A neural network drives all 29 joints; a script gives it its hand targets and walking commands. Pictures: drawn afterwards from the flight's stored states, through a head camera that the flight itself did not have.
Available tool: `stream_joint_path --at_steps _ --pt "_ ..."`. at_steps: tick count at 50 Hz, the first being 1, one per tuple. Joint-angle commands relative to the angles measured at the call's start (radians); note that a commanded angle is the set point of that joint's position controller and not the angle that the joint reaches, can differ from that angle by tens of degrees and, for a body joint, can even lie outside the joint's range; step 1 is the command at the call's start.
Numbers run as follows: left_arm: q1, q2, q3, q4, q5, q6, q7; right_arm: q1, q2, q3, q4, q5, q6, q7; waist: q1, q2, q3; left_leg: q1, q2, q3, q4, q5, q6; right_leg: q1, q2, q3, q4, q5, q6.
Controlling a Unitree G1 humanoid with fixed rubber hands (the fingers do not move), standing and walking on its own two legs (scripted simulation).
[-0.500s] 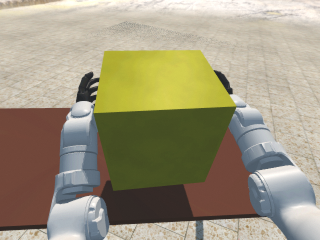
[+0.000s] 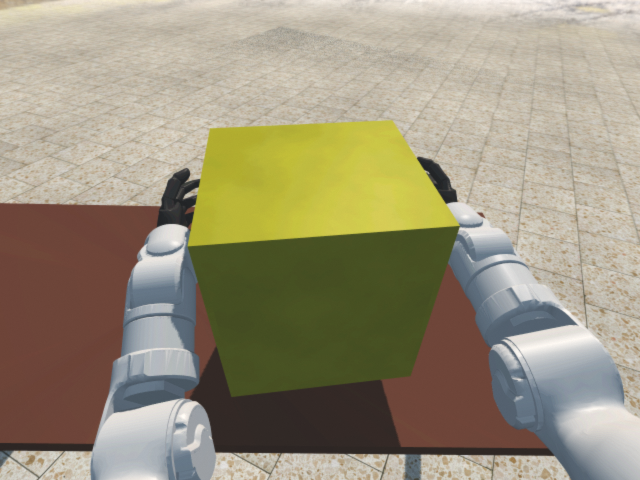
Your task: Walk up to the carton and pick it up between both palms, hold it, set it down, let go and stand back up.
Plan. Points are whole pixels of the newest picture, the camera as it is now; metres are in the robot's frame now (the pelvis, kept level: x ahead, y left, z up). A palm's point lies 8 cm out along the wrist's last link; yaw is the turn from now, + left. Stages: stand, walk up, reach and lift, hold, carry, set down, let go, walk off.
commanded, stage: set down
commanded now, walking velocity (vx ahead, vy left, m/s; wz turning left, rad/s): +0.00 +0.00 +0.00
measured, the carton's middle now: (313, 256) +0.39 +0.05 +0.13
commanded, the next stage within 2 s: none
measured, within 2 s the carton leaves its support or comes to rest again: rests again in 1.90 s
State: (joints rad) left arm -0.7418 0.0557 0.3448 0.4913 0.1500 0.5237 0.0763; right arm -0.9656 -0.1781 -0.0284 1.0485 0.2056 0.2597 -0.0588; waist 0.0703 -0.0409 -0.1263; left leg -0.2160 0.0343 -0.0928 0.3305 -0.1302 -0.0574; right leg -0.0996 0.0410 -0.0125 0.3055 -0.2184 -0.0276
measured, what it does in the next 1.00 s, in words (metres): stands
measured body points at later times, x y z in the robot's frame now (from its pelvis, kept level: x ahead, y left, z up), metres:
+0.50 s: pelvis +0.00 +0.00 +0.00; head -0.03 -0.01 +0.45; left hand +0.36 +0.21 +0.17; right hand +0.43 -0.12 +0.16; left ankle +0.03 +0.15 -0.75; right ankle -0.04 -0.10 -0.75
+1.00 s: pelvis -0.01 +0.01 +0.00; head -0.04 +0.02 +0.45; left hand +0.37 +0.19 +0.14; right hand +0.41 -0.16 +0.14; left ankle +0.03 +0.15 -0.75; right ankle -0.04 -0.10 -0.75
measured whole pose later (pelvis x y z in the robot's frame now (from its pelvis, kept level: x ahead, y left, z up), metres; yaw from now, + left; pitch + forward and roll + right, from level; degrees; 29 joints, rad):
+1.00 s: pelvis -0.01 +0.01 +0.00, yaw -3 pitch +1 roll -1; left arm -0.63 -0.05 0.32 0.46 0.22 0.45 0.12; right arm -0.83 -0.20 -0.08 1.01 0.14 0.18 0.04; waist 0.07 -0.01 -0.10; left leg -0.23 0.05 -0.04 0.32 -0.11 -0.05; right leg -0.14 0.05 0.04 0.30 -0.18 -0.02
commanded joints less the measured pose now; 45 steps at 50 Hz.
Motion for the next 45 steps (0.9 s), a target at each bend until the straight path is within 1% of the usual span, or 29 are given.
stream_joint_path --at_steps 1,3,4,5,7,9,12,13,14,15,16,19,20,21,22,23,25,29,30,31,33,35,36,37,38,39,41,42,45 --pt "-0.696 -0.676 -0.526 -0.305 -0.140 -0.053 -0.114 -0.710 0.544 0.182 -0.391 0.084 -0.104 0.102 -0.113 0.159 -0.513 0.411 -0.045 0.073 0.091 0.544 -0.047 -0.026 0.034 -0.033 -0.020 0.481 0.050" --pt "-0.674 -0.688 -0.599 -0.468 -0.162 -0.053 -0.100 -0.714 0.573 0.273 -0.546 0.134 -0.105 0.097 -0.087 0.198 -0.600 0.450 -0.045 0.066 0.129 0.675 -0.062 -0.015 0.038 -0.024 0.001 0.547 0.045" --pt "-0.664 -0.690 -0.573 -0.469 -0.157 -0.049 -0.091 -0.745 0.585 0.291 -0.585 0.158 -0.106 0.099 -0.053 0.208 -0.598 0.453 -0.050 0.070 0.133 0.682 -0.058 -0.017 0.035 -0.012 -0.007 0.543 0.043" --pt "-0.606 -0.686 -0.575 -0.417 -0.141 -0.039 -0.087 -0.737 0.598 0.317 -0.597 0.157 -0.099 0.100 -0.038 0.166 -0.544 0.420 -0.051 0.071 0.131 0.671 -0.050 0.001 0.031 -0.013 -0.004 0.572 0.048" --pt "-0.585 -0.658 -0.586 -0.455 -0.140 -0.010 -0.083 -0.692 0.574 0.340 -0.593 0.178 -0.076 0.112 -0.011 0.201 -0.519 0.409 -0.048 0.060 0.131 0.657 -0.054 -0.010 0.035 -0.022 -0.002 0.522 0.046" --pt "-0.554 -0.611 -0.534 -0.415 -0.107 0.004 -0.084 -0.675 0.561 0.335 -0.586 0.177 -0.064 0.115 0.010 0.150 -0.450 0.367 -0.049 0.078 0.100 0.549 -0.032 -0.006 0.033 -0.014 -0.016 0.449 0.050" --pt "-0.477 -0.562 -0.415 -0.340 -0.048 0.029 -0.103 -0.656 0.569 0.353 -0.569 0.161 -0.039 0.124 0.076 0.043 -0.374 0.263 -0.056 0.102 0.058 0.421 0.004 0.079 0.013 0.012 -0.006 0.466 0.075" --pt "-0.496 -0.530 -0.394 -0.303 -0.071 0.020 -0.109 -0.686 0.553 0.337 -0.598 0.136 -0.042 0.132 0.073 0.012 -0.387 0.222 -0.053 0.099 0.040 0.388 0.012 0.100 0.011 0.009 0.002 0.475 0.079" --pt "-0.446 -0.564 -0.373 -0.296 -0.064 0.022 -0.115 -0.721 0.573 0.365 -0.688 0.148 -0.056 0.123 0.101 -0.037 -0.436 0.204 -0.058 0.101 0.041 0.375 0.027 0.126 0.013 0.018 0.004 0.513 0.087" --pt "-0.465 -0.556 -0.392 -0.287 -0.069 0.014 -0.115 -0.709 0.579 0.366 -0.657 0.135 -0.051 0.125 0.087 -0.018 -0.419 0.187 -0.060 0.106 0.034 0.357 0.030 0.119 -0.001 0.027 0.021 0.524 0.095" --pt "-0.478 -0.554 -0.367 -0.310 -0.082 0.006 -0.114 -0.740 0.609 0.378 -0.723 0.129 -0.065 0.120 0.105 -0.064 -0.459 0.167 -0.059 0.106 0.030 0.375 0.036 0.167 -0.013 0.047 0.021 0.628 0.097" --pt "-0.522 -0.546 -0.360 -0.282 -0.085 -0.024 -0.129 -0.718 0.642 0.360 -0.682 0.099 -0.077 0.113 0.091 -0.119 -0.461 0.123 -0.070 0.123 0.014 0.286 0.039 0.212 -0.036 0.033 0.043 0.696 0.130" --pt "-0.523 -0.559 -0.365 -0.286 -0.077 -0.032 -0.131 -0.681 0.632 0.324 -0.631 0.073 -0.079 0.113 0.050 -0.099 -0.453 0.122 -0.072 0.115 0.004 0.271 0.032 0.215 -0.029 0.025 0.043 0.677 0.122" --pt "-0.521 -0.535 -0.352 -0.263 -0.064 -0.043 -0.139 -0.662 0.611 0.322 -0.590 0.062 -0.081 0.113 0.046 -0.086 -0.427 0.148 -0.064 0.112 -0.003 0.273 0.032 0.193 -0.031 0.029 0.036 0.647 0.121" --pt "-0.437 -0.535 -0.318 -0.252 -0.048 -0.028 -0.146 -0.611 0.631 0.324 -0.561 0.057 -0.072 0.109 0.074 -0.127 -0.381 0.128 -0.069 0.126 -0.008 0.248 0.042 0.209 -0.042 0.043 0.023 0.678 0.128" --pt "-0.495 -0.543 -0.339 -0.199 -0.060 -0.030 -0.155 -0.642 0.589 0.262 -0.528 0.015 -0.081 0.109 0.017 -0.082 -0.359 0.133 -0.063 0.116 -0.019 0.213 0.036 0.162 -0.036 0.023 0.018 0.578 0.124" --pt "-0.518 -0.546 -0.326 -0.140 -0.032 -0.043 -0.177 -0.641 0.585 0.207 -0.467 -0.019 -0.095 0.113 -0.011 -0.081 -0.311 0.136 -0.066 0.128 -0.024 0.154 0.041 0.121 -0.037 0.013 -0.005 0.457 0.117" --pt "-0.611 -0.650 -0.454 -0.219 -0.074 -0.104 -0.160 -0.647 0.578 0.127 -0.406 -0.048 -0.153 0.120 -0.099 0.047 -0.421 0.266 -0.051 0.110 0.004 0.260 -0.004 0.016 0.010 -0.034 -0.024 0.315 0.070" --pt "-0.678 -0.645 -0.479 -0.242 -0.091 -0.123 -0.147 -0.670 0.581 0.133 -0.421 -0.037 -0.166 0.129 -0.103 0.082 -0.474 0.285 -0.052 0.111 0.020 0.260 -0.010 -0.011 0.014 -0.034 -0.025 0.277 0.061" --pt "-0.637 -0.679 -0.507 -0.242 -0.102 -0.137 -0.143 -0.673 0.597 0.159 -0.451 -0.041 -0.180 0.132 -0.083 0.066 -0.474 0.299 -0.041 0.111 0.023 0.291 -0.017 -0.021 0.017 -0.047 -0.030 0.277 0.055" --pt "-0.690 -0.707 -0.580 -0.305 -0.137 -0.157 -0.122 -0.713 0.622 0.177 -0.515 -0.034 -0.207 0.138 -0.088 0.144 -0.604 0.359 -0.040 0.091 0.063 0.358 -0.029 -0.056 0.018 -0.051 -0.029 0.260 0.040" --pt "-0.641 -0.721 -0.585 -0.247 -0.131 -0.163 -0.097 -0.674 0.585 0.140 -0.433 -0.042 -0.206 0.146 -0.092 0.154 -0.539 0.382 -0.028 0.087 0.071 0.391 -0.046 -0.101 0.023 -0.062 -0.045 0.250 0.031" --pt "-0.613 -0.705 -0.573 -0.263 -0.110 -0.166 -0.091 -0.652 0.596 0.144 -0.420 -0.049 -0.209 0.151 -0.065 0.159 -0.536 0.401 -0.027 0.085 0.073 0.438 -0.051 -0.093 0.030 -0.062 -0.051 0.259 0.028" --pt "-0.575 -0.702 -0.546 -0.204 -0.070 -0.158 -0.085 -0.603 0.550 0.107 -0.328 -0.047 -0.199 0.164 -0.072 0.203 -0.436 0.394 -0.015 0.078 0.054 0.377 -0.060 -0.112 0.029 -0.061 -0.064 0.186 0.014" --pt "-0.544 -0.715 -0.564 -0.224 -0.064 -0.149 -0.077 -0.617 0.534 0.118 -0.345 -0.023 -0.202 0.167 -0.054 0.236 -0.448 0.418 -0.009 0.075 0.069 0.417 -0.075 -0.127 0.039 -0.065 -0.064 0.172 0.005" --pt "-0.507 -0.672 -0.483 -0.162 -0.009 -0.126 -0.077 -0.581 0.480 0.067 -0.221 -0.041 -0.175 0.179 -0.034 0.274 -0.327 0.366 -0.012 0.081 0.038 0.338 -0.071 -0.125 0.028 -0.048 -0.078 0.124 0.001" --pt "-0.462 -0.639 -0.400 -0.071 0.011 -0.097 -0.084 -0.638 0.477 0.103 -0.277 -0.042 -0.166 0.196 0.024 0.180 -0.257 0.257 -0.017 0.093 -0.012 0.196 -0.030 -0.079 0.026 -0.042 -0.074 0.089 0.014" --pt "-0.425 -0.621 -0.401 -0.066 0.014 -0.094 -0.090 -0.599 0.474 0.110 -0.244 -0.057 -0.156 0.200 0.014 0.142 -0.207 0.206 -0.028 0.104 -0.024 0.186 -0.019 -0.049 0.022 -0.032 -0.084 0.099 0.019" --pt "-0.518 -0.622 -0.394 -0.180 -0.006 -0.108 -0.085 -0.642 0.550 0.135 -0.331 -0.038 -0.170 0.217 0.059 0.104 -0.317 0.201 -0.032 0.107 -0.020 0.201 0.001 -0.010 0.015 -0.028 -0.052 0.149 0.034"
